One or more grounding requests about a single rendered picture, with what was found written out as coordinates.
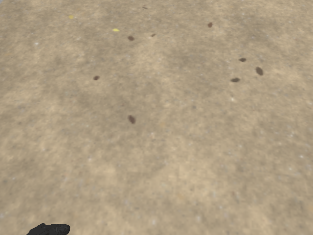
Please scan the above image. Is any left robot hand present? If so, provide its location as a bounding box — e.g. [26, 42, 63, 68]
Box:
[26, 223, 70, 235]

